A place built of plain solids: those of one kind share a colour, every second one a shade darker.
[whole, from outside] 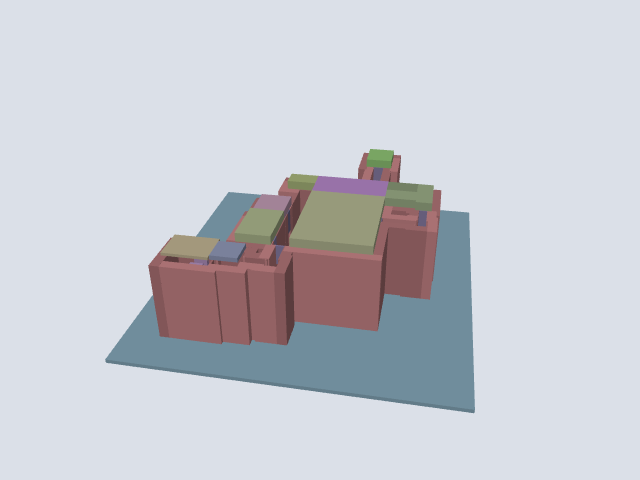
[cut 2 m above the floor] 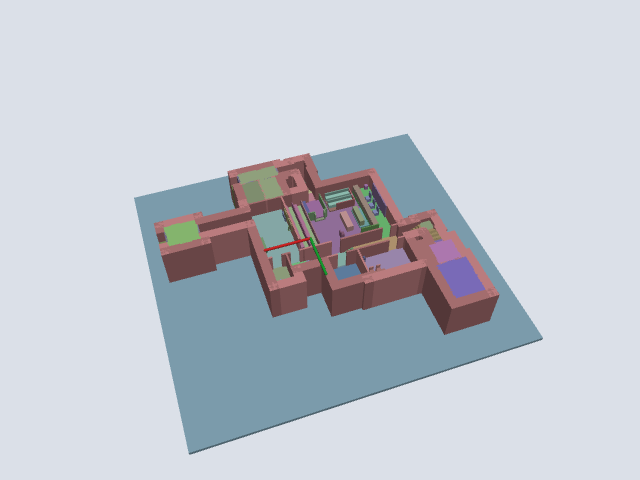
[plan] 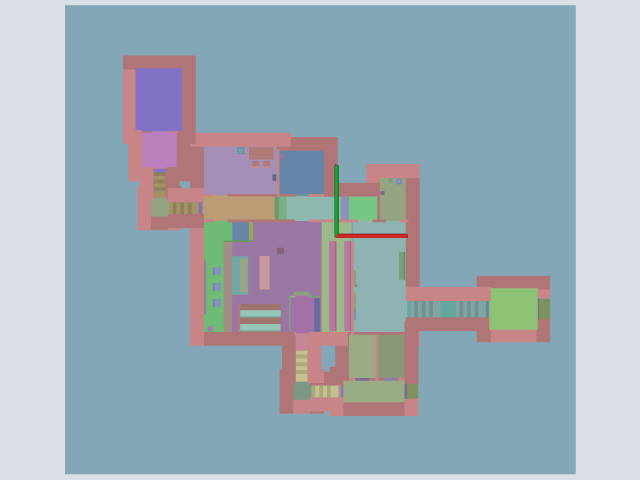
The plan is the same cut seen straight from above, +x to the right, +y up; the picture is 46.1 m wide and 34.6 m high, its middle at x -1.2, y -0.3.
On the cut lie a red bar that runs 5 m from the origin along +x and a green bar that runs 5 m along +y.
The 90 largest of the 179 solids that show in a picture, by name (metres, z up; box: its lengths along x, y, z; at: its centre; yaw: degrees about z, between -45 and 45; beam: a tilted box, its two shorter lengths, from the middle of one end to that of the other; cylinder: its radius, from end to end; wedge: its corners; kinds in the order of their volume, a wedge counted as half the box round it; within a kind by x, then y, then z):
{
 "wall_1": {"box": [1.0, 6.35, 8.79], "at": [-14.9, 9.81, 3.79]},
 "wall_2": {"box": [1.31, 1.0, 8.79], "at": [-14.75, 7.14, 3.79]},
 "wall_3": {"box": [1.0, 3.7, 8.79], "at": [-14.53, 5.79, 3.79]},
 "wall_4": {"box": [1.73, 1.0, 8.79], "at": [-14.17, 4.44, 3.79]},
 "wall_5": {"box": [1.0, 3.2, 8.79], "at": [-13.88, 2.0, 3.79]},
 "wall_6": {"box": [1.09, 1.0, 8.79], "at": [-13.83, 3.1, 3.79]},
 "wall_7": {"box": [1.0, 2.34, 8.79], "at": [-13.7, 3.77, 3.79]},
 "wall_8": {"box": [3.2, 1.0, 8.79], "at": [-12.78, 0.9, 3.79]},
 "wall_9": {"box": [5.25, 1.0, 8.79], "at": [-12.78, 12.49, 3.79]},
 "wall_10": {"box": [1.0, 2.34, 8.79], "at": [-11.85, 3.77, 3.79]},
 "wall_11": {"box": [1.73, 1.0, 8.79], "at": [-11.39, 4.44, 3.79]},
 "wall_12": {"box": [1.0, 3.7, 8.79], "at": [-11.03, 5.79, 3.79]},
 "wall_13": {"box": [2.61, 1.0, 8.79], "at": [-10.87, 1.07, 3.79]},
 "wall_14": {"box": [2.61, 1.0, 8.79], "at": [-10.87, 2.93, 3.79]},
 "wall_15": {"box": [1.31, 1.0, 8.79], "at": [-10.81, 7.14, 3.79]},
 "wall_16": {"box": [1.0, 6.35, 8.79], "at": [-10.65, 9.81, 3.79]},
 "wall_17": {"box": [1.0, 9.41, 8.79], "at": [-10.07, -3.22, 3.79]},
 "wall_18": {"box": [1.0, 4.91, 8.79], "at": [-10.07, 4.97, 3.79]},
 "wall_19": {"box": [7.25, 1.0, 8.79], "at": [-6.94, 6.93, 3.79]},
 "wall_20": {"box": [7.53, 1.0, 8.79], "at": [-6.8, -7.43, 3.79]},
 "wall_21": {"box": [4.85, 0.2, 8.79], "at": [-5.44, 1.07, 3.79]},
 "wall_22": {"box": [4.85, 0.2, 8.79], "at": [-5.44, 2.92, 3.79]},
 "wall_23": {"box": [0.2, 3.41, 8.79], "at": [-4.22, 4.53, 3.79]},
 "wall_24": {"box": [1.0, 1.21, 8.79], "at": [-3.82, 6.82, 3.79]},
 "wall_25": {"box": [1.0, 3.2, 8.79], "at": [-3.62, -11.21, 3.79]},
 "wall_26": {"box": [1.09, 1.0, 8.79], "at": [-3.57, -10.11, 3.79]},
 "wall_27": {"box": [1.0, 3.69, 8.79], "at": [-3.44, -8.77, 3.79]},
 "wall_28": {"box": [3.2, 1.0, 8.79], "at": [-2.52, -12.32, 3.79]},
 "wall_29": {"box": [4.4, 1.0, 8.79], "at": [-2.12, 6.63, 3.79]},
 "wall_30": {"box": [1.0, 3.69, 8.79], "at": [-1.59, -8.77, 3.79]},
 "wall_31": {"box": [1.0, 1.09, 8.79], "at": [-1.42, -12.27, 3.79]},
 "wall_32": {"box": [2.41, 1.0, 8.79], "at": [-0.71, -12.14, 3.79]},
 "wall_33": {"box": [2.41, 1.0, 8.79], "at": [-0.71, -10.29, 3.79]},
 "wall_34": {"box": [2.8, 1.0, 8.79], "at": [-0.6, -7.43, 3.79]},
 "wall_35": {"box": [1.0, 4.3, 8.79], "at": [-0.42, 4.97, 3.79]},
 "wall_36": {"box": [3.6, 0.2, 8.79], "at": [-0.22, 1.07, 3.79]},
 "wall_37": {"box": [1.0, 1.27, 8.79], "at": [-0.01, -12.36, 3.79]},
 "wall_38": {"box": [1.0, 1.27, 8.79], "at": [-0.01, -10.07, 3.79]},
 "wall_39": {"box": [1.33, 1.0, 8.79], "at": [0.15, -9.94, 3.79]},
 "wall_40": {"box": [1.0, 3.52, 8.79], "at": [0.39, -8.68, 3.79]},
 "wall_41": {"box": [0.2, 6.75, 8.79], "at": [1.13, -3.75, 3.79]},
 "wall_42": {"box": [3.94, 1.0, 8.79], "at": [1.16, 3.33, 3.79]},
 "wall_43": {"box": [1.0, 2.31, 8.79], "at": [2.63, 4.02, 3.79]},
 "wall_44": {"box": [6.4, 1.0, 8.79], "at": [2.69, -12.49, 3.79]},
 "wall_45": {"box": [0.2, 3.52, 8.79], "at": [2.89, -8.68, 3.79]},
 "wall_46": {"box": [4.19, 0.2, 8.79], "at": [2.89, -7.03, 3.79]},
 "wall_47": {"box": [3.85, 1.0, 8.79], "at": [4.06, 4.68, 3.79]},
 "wall_48": {"box": [1.0, 1.23, 8.79], "at": [5.39, -12.38, 3.79]},
 "wall_49": {"box": [1.0, 4.54, 8.79], "at": [5.39, -8.39, 3.79]},
 "wall_50": {"box": [1.0, 9.77, 8.79], "at": [5.48, 0.29, 3.79]},
 "wall_51": {"box": [6.12, 1.0, 8.79], "at": [8.04, -6.36, 3.79]},
 "wall_52": {"box": [6.12, 1.0, 8.79], "at": [8.04, -4.19, 3.79]},
 "wall_53": {"box": [1.0, 1.72, 8.79], "at": [10.6, -6.82, 3.79]},
 "wall_54": {"box": [5.3, 1.0, 8.79], "at": [12.75, -7.18, 3.79]},
 "wall_55": {"box": [5.3, 1.0, 8.79], "at": [12.75, -3.37, 3.79]},
 "wall_56": {"box": [1.0, 1.65, 8.79], "at": [14.9, -6.85, 3.79]},
 "wall_57": {"box": [1.0, 1.65, 8.79], "at": [14.9, -3.7, 3.79]},
 "ground_under_all_1": {"box": [36.81, 33.81, 0.4], "at": [-1.18, -0.29, -0.25]},
 "floor_court_well_1": {"box": [10.8, 8.1, 3.01], "at": [-4.27, -2.98, 0.91]},
 "ceil_court_1": {"box": [10.8, 8.1, 2.52], "at": [-4.27, -2.98, 7.87]},
 "ceil_holding_1": {"box": [2.1, 3.32, 5.65], "at": [1.84, -8.68, 6.31]},
 "ceil_holding_2": {"box": [4.6, 1.75, 5.65], "at": [2.69, -11.21, 6.31]},
 "ceil_holding_3": {"box": [2.1, 3.32, 5.65], "at": [3.94, -8.68, 6.31]},
 "floor_hall_1": {"box": [3.95, 8.1, 3.32], "at": [3.11, -2.98, 1.06]},
 "floor_library_1": {"box": [3.45, 4.55, 6.18], "at": [-12.78, 9.81, 2.49]},
 "ceil_hall_1": {"box": [3.95, 8.1, 2.92], "at": [3.11, -2.98, 7.68]},
 "step_court_tier_1": {"box": [2.2, 8.1, 3.17], "at": [0.03, -2.98, 0.98]},
 "step_court_tier_2": {"box": [1.1, 8.1, 3.32], "at": [0.58, -2.98, 1.06]},
 "floor_retiring_1": {"box": [5.45, 3.6, 3.48], "at": [-6.94, 4.72, 1.14]},
 "ceil_porch_1": {"box": [3.5, 3.0, 5.83], "at": [12.75, -5.28, 6.22]},
 "floor_court_magistrates_1": {"box": [2.15, 8.1, 3.48], "at": [-8.59, -2.98, 1.14]},
 "ceil_retiring_1": {"box": [5.45, 3.6, 3.01], "at": [-6.94, 4.72, 7.63]},
 "floor_library_lobby_1": {"box": [2.7, 2.7, 6.03], "at": [-12.78, 6.19, 2.41]},
 "ceil_clerk_1": {"box": [3.4, 3.3, 3.48], "at": [-2.52, 4.58, 7.4]},
 "floor_clerk_1": {"box": [3.4, 3.3, 3.01], "at": [-2.52, 4.58, 0.91]},
 "floor_passage_north_1": {"box": [5.21, 1.85, 3.48], "at": [-7.06, 2.0, 1.14]},
 "step_court_jury_1": {"box": [3.08, 1.1, 3.31], "at": [-5.53, -6.47, 1.05]},
 "step_court_jury_2": {"box": [3.08, 2.1, 3.16], "at": [-5.53, -5.97, 0.98]},
 "floor_passage_mid_1": {"box": [3.94, 1.85, 3.01], "at": [-1.65, 2.0, 0.91]},
 "floor_interview_1": {"box": [2.05, 3.2, 3.32], "at": [4.06, 2.67, 1.06]},
 "ceil_interview_1": {"box": [2.05, 3.2, 3.17], "at": [4.06, 2.67, 7.55]},
 "floor_court_dock_1": {"box": [2.25, 2.7, 3.31], "at": [-2.31, -5.67, 1.05]},
 "floor_passage_south_1": {"box": [2.15, 1.85, 3.32], "at": [1.96, 2.0, 1.06]},
 "floor_court_clerk_1": {"box": [1.15, 2.8, 3.17], "at": [-6.94, -2.88, 0.98]},
 "door_leaf_1": {"box": [0.97, 1.1, 4.11], "at": [5.41, -11.21, 1.45]},
 "door_leaf_2": {"box": [0.97, 1.5, 3.87], "at": [14.92, -5.28, 1.33]},
 "floor_back_stair_1": {"box": [1.4, 1.4, 4.83], "at": [-12.78, 2.0, 1.82]},
 "floor_court_witness_1": {"box": [1.2, 1.52, 3.31], "at": [-6.92, 0.32, 1.05]},
 "ceil_library_1": {"box": [3.45, 4.55, 0.3], "at": [-12.78, 9.81, 8.98]},
 "floor_dock_stair_level_1": {"box": [1.05, 1.25, 3.31], "at": [-2.52, -7.65, 1.05]}
}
